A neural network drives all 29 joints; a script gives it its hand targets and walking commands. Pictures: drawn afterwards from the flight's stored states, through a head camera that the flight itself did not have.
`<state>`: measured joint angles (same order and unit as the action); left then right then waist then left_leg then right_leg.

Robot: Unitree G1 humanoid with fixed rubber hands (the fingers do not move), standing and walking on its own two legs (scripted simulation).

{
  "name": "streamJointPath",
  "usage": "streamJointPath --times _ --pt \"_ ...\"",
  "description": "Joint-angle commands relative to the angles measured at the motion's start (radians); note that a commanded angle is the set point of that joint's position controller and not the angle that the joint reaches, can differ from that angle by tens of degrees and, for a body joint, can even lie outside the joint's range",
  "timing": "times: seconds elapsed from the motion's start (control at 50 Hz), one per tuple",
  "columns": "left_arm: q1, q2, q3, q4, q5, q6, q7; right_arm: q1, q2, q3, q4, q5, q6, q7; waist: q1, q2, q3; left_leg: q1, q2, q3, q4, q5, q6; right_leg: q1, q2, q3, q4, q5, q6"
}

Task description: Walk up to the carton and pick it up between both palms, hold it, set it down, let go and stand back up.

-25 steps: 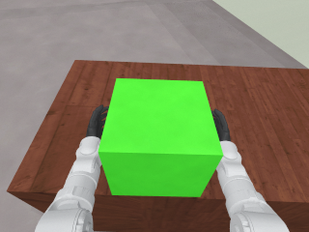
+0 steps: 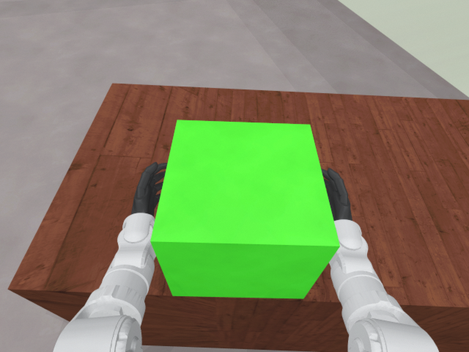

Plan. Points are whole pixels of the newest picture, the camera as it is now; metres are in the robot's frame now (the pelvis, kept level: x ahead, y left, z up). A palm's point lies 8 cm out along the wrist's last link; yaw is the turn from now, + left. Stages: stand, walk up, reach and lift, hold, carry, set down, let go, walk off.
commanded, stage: set down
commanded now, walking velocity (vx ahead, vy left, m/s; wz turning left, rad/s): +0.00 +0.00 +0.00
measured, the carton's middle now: (241, 210) +0.40 +0.00 +0.00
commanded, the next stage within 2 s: none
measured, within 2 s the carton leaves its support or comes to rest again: neither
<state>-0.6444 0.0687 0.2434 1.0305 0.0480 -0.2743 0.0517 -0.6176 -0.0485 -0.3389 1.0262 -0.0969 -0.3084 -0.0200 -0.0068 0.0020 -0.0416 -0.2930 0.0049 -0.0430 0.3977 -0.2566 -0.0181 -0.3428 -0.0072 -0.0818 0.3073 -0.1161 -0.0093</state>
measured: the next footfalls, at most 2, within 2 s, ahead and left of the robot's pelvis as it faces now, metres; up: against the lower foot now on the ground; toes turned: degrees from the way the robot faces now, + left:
none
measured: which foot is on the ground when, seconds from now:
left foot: down 0.00-1.00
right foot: down 0.00-1.00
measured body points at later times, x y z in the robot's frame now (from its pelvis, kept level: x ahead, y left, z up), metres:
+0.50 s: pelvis -0.01 +0.00 +0.00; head +0.06 +0.02 +0.44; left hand +0.41 +0.18 +0.02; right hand +0.40 -0.18 +0.02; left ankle -0.05 +0.12 -0.74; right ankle +0.01 -0.12 -0.75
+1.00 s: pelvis -0.04 +0.00 -0.02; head +0.01 +0.01 +0.43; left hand +0.38 +0.17 +0.03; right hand +0.36 -0.21 +0.02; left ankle -0.05 +0.12 -0.75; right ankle +0.01 -0.12 -0.75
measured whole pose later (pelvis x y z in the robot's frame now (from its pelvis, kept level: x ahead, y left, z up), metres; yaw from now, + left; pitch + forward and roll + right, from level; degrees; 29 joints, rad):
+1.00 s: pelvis -0.04 +0.00 -0.02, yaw -1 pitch +11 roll -2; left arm -0.74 0.16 0.04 1.11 -0.21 -0.22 0.14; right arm -0.75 -0.22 -0.13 1.27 0.12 -0.25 -0.03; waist -0.01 0.02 -0.12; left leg -0.51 0.02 -0.04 0.62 -0.30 -0.02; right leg -0.54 0.01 -0.08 0.46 -0.12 -0.01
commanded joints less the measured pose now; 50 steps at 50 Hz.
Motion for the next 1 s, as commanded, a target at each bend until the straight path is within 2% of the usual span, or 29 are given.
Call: streamJointPath --times 0.0,0.06,0.08,0.14,0.18,0.2,0.24,0.26,0.34,0.38,0.42,0.48,0.54,0.58,0.6,0.64,0.66,0.72,0.76,0.8,0.82,0.84,0.86,0.88,0.9,0.92,0.94,0.96,0.98 --pt "-0.707 -0.547 -0.282 -0.068 0.102 -0.107 -0.110 -0.578 0.479 0.162 -0.084 -0.220 -0.074 0.122 -0.077 0.059 -0.643 -0.126 -0.029 0.075 -0.009 0.415 -0.097 0.397 0.012 -0.009 0.080 0.389 0.007" --pt "-0.699 -0.474 -0.200 -0.023 0.129 -0.112 -0.110 -0.580 0.439 0.112 -0.059 -0.260 -0.079 0.117 -0.060 0.015 -0.582 -0.181 -0.033 0.093 -0.040 0.331 -0.078 0.441 0.004 -0.006 0.086 0.360 0.017" --pt "-0.679 -0.420 -0.171 -0.006 0.146 -0.115 -0.106 -0.566 0.404 0.092 -0.044 -0.262 -0.075 0.113 -0.042 0.022 -0.581 -0.195 -0.035 0.104 -0.049 0.306 -0.070 0.456 -0.005 0.002 0.085 0.349 0.018" --pt "-0.670 -0.321 -0.128 0.005 0.130 -0.111 -0.086 -0.566 0.280 0.034 -0.022 -0.258 -0.077 0.099 -0.054 0.006 -0.561 -0.188 -0.029 0.098 -0.052 0.298 -0.065 0.428 -0.002 -0.003 0.085 0.322 0.019" --pt "-0.632 -0.220 -0.092 0.000 0.136 -0.109 -0.061 -0.563 0.193 0.019 -0.013 -0.244 -0.078 0.075 -0.035 0.019 -0.569 -0.185 -0.026 0.101 -0.043 0.315 -0.069 0.431 -0.007 0.002 0.089 0.325 0.023" --pt "-0.606 -0.089 -0.088 -0.019 0.104 -0.111 -0.032 -0.560 0.039 0.015 -0.041 -0.210 -0.083 0.052 -0.028 0.029 -0.640 -0.163 -0.025 0.103 -0.029 0.342 -0.076 0.439 0.000 -0.001 0.102 0.367 0.026" --pt "-0.611 0.054 -0.097 -0.032 0.034 -0.099 0.003 -0.558 -0.083 0.022 -0.010 -0.127 -0.069 0.011 -0.034 0.020 -0.639 -0.205 -0.028 0.105 -0.003 0.343 -0.065 0.451 0.000 0.015 0.118 0.396 0.025" --pt "-0.643 0.011 -0.124 -0.034 0.021 -0.088 0.012 -0.602 -0.014 0.043 -0.015 -0.098 -0.065 0.004 -0.036 0.028 -0.620 -0.223 -0.024 0.098 -0.007 0.328 -0.062 0.438 0.000 0.024 0.115 0.379 0.023" --pt "-0.629 0.130 -0.178 -0.080 -0.090 -0.074 0.071 -0.627 -0.143 0.137 -0.040 0.066 -0.064 -0.028 -0.009 0.053 -0.760 -0.201 -0.013 0.095 0.056 0.439 -0.075 0.386 0.026 0.035 0.154 0.450 0.007" --pt "-0.680 0.171 -0.196 -0.042 -0.134 -0.072 0.085 -0.642 -0.205 0.126 -0.007 0.097 -0.054 -0.043 -0.032 0.038 -0.787 -0.205 -0.011 0.101 0.060 0.423 -0.078 0.356 0.035 0.029 0.164 0.433 0.009" --pt "-0.618 0.184 -0.216 -0.059 -0.145 -0.068 0.092 -0.608 -0.220 0.145 0.010 0.153 -0.059 -0.051 -0.032 0.081 -0.817 -0.166 -0.007 0.084 0.093 0.511 -0.100 0.357 0.036 0.036 0.186 0.491 0.006" --pt "-0.658 0.206 -0.237 -0.056 -0.174 -0.046 0.099 -0.637 -0.291 0.151 0.038 0.196 -0.053 -0.062 -0.053 0.116 -0.884 -0.127 -0.004 0.075 0.134 0.591 -0.126 0.310 0.051 0.031 0.194 0.500 0.004" --pt "-0.649 0.230 -0.244 -0.040 -0.210 -0.044 0.100 -0.649 -0.316 0.190 0.026 0.248 -0.053 -0.060 -0.032 0.103 -0.916 -0.139 -0.005 0.077 0.169 0.616 -0.127 0.281 0.049 0.043 0.216 0.491 0.005" --pt "-0.662 0.200 -0.264 0.002 -0.203 -0.033 0.099 -0.664 -0.311 0.183 0.092 0.251 -0.045 -0.057 -0.044 0.143 -0.853 -0.128 0.005 0.063 0.176 0.611 -0.137 0.210 0.049 0.035 0.210 0.426 0.000" --pt "-0.631 0.184 -0.276 -0.017 -0.197 -0.028 0.098 -0.643 -0.345 0.184 0.122 0.269 -0.045 -0.049 -0.050 0.169 -0.843 -0.070 0.017 0.042 0.186 0.683 -0.152 0.164 0.058 0.026 0.210 0.405 -0.003" --pt "-0.609 0.204 -0.258 -0.007 -0.199 -0.013 0.097 -0.637 -0.356 0.198 0.101 0.276 -0.047 -0.044 -0.033 0.143 -0.854 -0.064 0.010 0.051 0.202 0.674 -0.147 0.154 0.061 0.027 0.203 0.389 -0.003" --pt "-0.588 0.192 -0.272 -0.037 -0.204 -0.015 0.099 -0.632 -0.366 0.199 0.082 0.283 -0.055 -0.041 -0.044 0.156 -0.884 -0.041 0.017 0.043 0.210 0.718 -0.155 0.135 0.067 0.023 0.215 0.400 -0.004" --pt "-0.584 0.249 -0.263 -0.055 -0.226 -0.012 0.095 -0.622 -0.407 0.202 0.065 0.293 -0.041 -0.037 -0.038 0.123 -0.881 -0.073 0.013 0.047 0.203 0.653 -0.145 0.157 0.064 0.025 0.211 0.369 0.006" --pt "-0.621 0.240 -0.281 0.023 -0.252 -0.007 0.087 -0.652 -0.396 0.210 0.091 0.292 -0.019 -0.032 -0.050 0.083 -0.796 -0.170 0.002 0.052 0.182 0.526 -0.124 0.164 0.055 0.019 0.221 0.308 0.014" --pt "-0.556 0.257 -0.272 -0.020 -0.237 0.005 0.084 -0.573 -0.417 0.239 0.087 0.324 -0.013 -0.023 -0.034 0.101 -0.779 -0.173 0.007 0.045 0.162 0.503 -0.115 0.191 0.059 0.030 0.218 0.293 0.012" --pt "-0.618 0.260 -0.286 -0.007 -0.254 -0.009 0.086 -0.619 -0.402 0.242 0.087 0.329 -0.004 -0.019 -0.035 0.092 -0.775 -0.218 0.007 0.048 0.161 0.413 -0.112 0.162 0.051 0.028 0.231 0.223 0.014" --pt "-0.567 0.253 -0.307 -0.051 -0.266 -0.012 0.090 -0.571 -0.419 0.235 0.052 0.333 -0.013 -0.019 -0.054 0.107 -0.800 -0.198 0.010 0.033 0.160 0.448 -0.114 0.171 0.054 0.027 0.250 0.263 0.012" --pt "-0.513 0.243 -0.303 -0.095 -0.271 -0.009 0.085 -0.522 -0.410 0.255 0.017 0.341 -0.014 -0.017 -0.047 0.083 -0.809 -0.201 0.007 0.028 0.154 0.463 -0.108 0.217 0.055 0.033 0.245 0.307 0.016" --pt "-0.662 0.249 -0.308 0.000 -0.283 -0.022 0.080 -0.654 -0.378 0.236 0.038 0.325 0.006 -0.012 -0.041 0.067 -0.792 -0.279 0.001 0.046 0.153 0.335 -0.093 0.160 0.042 0.039 0.237 0.190 0.017" --pt "-0.531 0.245 -0.323 -0.045 -0.286 -0.019 0.075 -0.536 -0.391 0.265 0.002 0.350 -0.001 -0.006 -0.050 0.069 -0.770 -0.260 0.001 0.038 0.143 0.350 -0.088 0.199 0.048 0.034 0.249 0.249 0.011" --pt "-0.618 0.269 -0.320 -0.028 -0.310 -0.024 0.076 -0.615 -0.411 0.244 -0.014 0.335 0.012 -0.004 -0.054 0.058 -0.804 -0.284 -0.004 0.045 0.146 0.306 -0.082 0.189 0.040 0.034 0.254 0.210 0.017" --pt "-0.496 0.254 -0.329 -0.052 -0.308 -0.009 0.072 -0.506 -0.417 0.282 -0.042 0.368 0.009 0.002 -0.050 0.053 -0.794 -0.267 -0.005 0.038 0.142 0.353 -0.078 0.236 0.048 0.031 0.264 0.277 0.012" --pt "-0.587 0.276 -0.317 -0.015 -0.308 -0.015 0.070 -0.603 -0.418 0.255 -0.029 0.354 0.028 0.004 -0.043 0.048 -0.765 -0.325 -0.003 0.039 0.130 0.259 -0.071 0.216 0.041 0.040 0.266 0.175 0.014" --pt "-0.545 0.277 -0.319 -0.021 -0.304 -0.012 0.070 -0.545 -0.403 0.262 -0.041 0.357 0.034 0.005 -0.049 0.047 -0.761 -0.337 -0.004 0.036 0.127 0.248 -0.064 0.226 0.041 0.037 0.271 0.182 0.014"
